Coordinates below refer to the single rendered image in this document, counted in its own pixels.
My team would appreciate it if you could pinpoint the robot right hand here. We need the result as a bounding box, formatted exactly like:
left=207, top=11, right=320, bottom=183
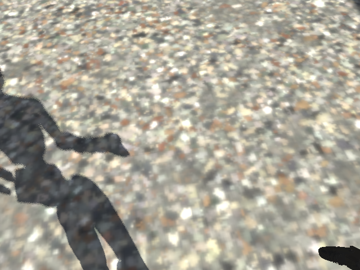
left=318, top=246, right=360, bottom=270

